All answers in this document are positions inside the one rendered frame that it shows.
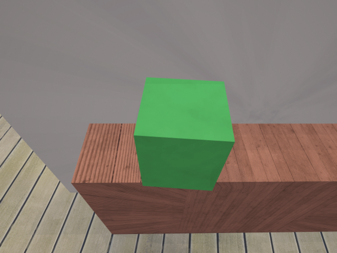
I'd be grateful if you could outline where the carton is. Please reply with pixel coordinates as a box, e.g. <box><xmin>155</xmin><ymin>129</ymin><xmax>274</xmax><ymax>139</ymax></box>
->
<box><xmin>134</xmin><ymin>77</ymin><xmax>235</xmax><ymax>191</ymax></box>

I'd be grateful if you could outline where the pedestal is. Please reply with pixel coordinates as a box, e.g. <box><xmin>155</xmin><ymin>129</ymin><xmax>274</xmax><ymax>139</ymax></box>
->
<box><xmin>71</xmin><ymin>123</ymin><xmax>337</xmax><ymax>234</ymax></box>

